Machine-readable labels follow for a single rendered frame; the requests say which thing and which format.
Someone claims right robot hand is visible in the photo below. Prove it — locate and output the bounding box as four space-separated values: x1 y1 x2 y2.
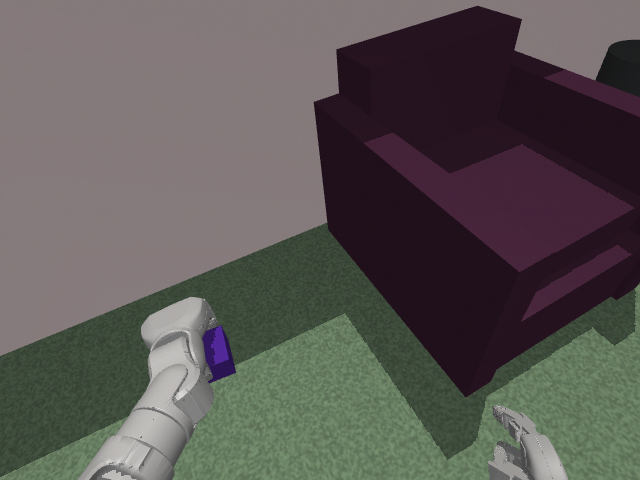
488 405 569 480

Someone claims armchair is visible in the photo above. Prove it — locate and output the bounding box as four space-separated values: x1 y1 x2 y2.
314 6 640 397

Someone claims left robot hand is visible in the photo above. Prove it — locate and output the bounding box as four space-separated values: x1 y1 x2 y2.
141 297 218 381

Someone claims left robot arm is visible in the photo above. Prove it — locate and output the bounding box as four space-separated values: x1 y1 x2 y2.
77 327 214 480

